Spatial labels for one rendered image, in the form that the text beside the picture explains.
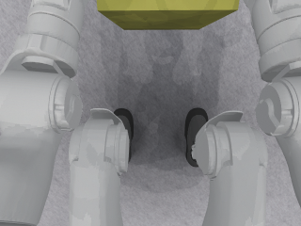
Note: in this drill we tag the robot right upper arm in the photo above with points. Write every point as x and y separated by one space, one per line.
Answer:
278 114

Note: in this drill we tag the carton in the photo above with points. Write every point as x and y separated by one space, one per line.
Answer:
165 14

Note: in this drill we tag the left robot forearm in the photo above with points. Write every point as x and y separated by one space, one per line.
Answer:
50 40

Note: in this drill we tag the left robot thigh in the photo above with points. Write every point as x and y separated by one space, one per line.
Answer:
94 197

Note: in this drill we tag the right robot forearm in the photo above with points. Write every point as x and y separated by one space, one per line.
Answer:
277 28

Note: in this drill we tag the robot left upper arm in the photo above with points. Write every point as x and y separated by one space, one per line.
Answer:
36 109

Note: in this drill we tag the robot right foot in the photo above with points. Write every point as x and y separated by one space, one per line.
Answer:
195 119

